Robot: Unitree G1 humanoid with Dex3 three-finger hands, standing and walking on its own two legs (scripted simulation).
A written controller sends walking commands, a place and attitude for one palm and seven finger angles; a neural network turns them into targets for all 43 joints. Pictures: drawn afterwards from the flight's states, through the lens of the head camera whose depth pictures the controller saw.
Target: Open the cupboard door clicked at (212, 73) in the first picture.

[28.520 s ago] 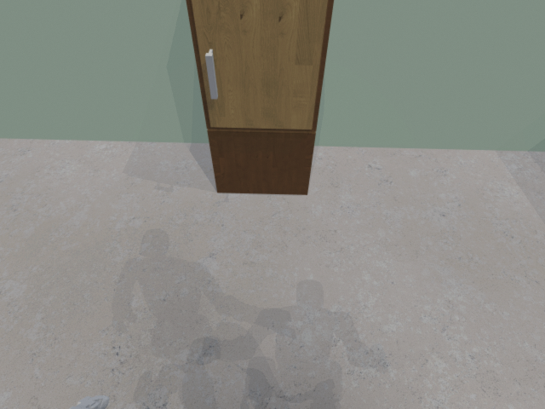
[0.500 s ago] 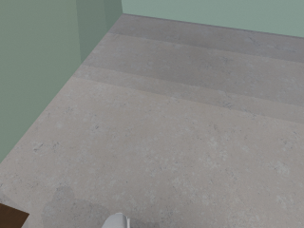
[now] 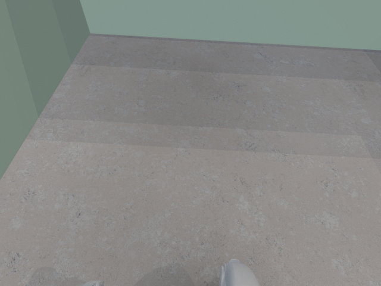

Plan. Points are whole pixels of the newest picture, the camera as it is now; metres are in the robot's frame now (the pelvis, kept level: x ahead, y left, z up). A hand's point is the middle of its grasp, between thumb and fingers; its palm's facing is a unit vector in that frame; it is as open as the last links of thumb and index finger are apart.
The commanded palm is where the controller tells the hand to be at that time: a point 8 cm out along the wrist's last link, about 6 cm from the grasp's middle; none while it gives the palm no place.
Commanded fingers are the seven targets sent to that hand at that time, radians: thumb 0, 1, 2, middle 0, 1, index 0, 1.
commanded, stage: walk to a spot facing it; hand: left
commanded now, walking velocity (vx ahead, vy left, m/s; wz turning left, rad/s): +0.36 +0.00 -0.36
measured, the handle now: out of the picture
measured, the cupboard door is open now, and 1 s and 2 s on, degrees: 44 44 44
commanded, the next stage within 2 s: turn to face it in 0.44 s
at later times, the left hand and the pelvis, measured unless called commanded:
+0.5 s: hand (160, 229) +0.28 +0.10 -0.17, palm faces -0.04 -0.97 -0.22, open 7.2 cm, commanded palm none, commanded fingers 0.00 0.90 0.90 -0.20 -0.30 -0.20 -0.30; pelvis +0.24 -0.09 +0.00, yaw -4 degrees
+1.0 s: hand (166, 162) +0.49 +0.10 -0.17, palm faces +0.16 -0.96 -0.21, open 7.4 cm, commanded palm none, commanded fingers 0.00 0.90 0.90 -0.20 -0.30 -0.20 -0.30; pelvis +0.42 -0.10 -0.01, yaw +7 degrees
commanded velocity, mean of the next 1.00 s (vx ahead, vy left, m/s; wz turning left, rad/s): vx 0.16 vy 0.00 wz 0.28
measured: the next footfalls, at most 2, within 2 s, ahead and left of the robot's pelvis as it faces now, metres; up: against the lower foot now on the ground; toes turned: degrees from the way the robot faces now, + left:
right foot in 0.18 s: +0.22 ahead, -0.13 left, +0.00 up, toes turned -11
left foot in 0.72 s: +0.49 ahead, +0.01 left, +0.00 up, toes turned +6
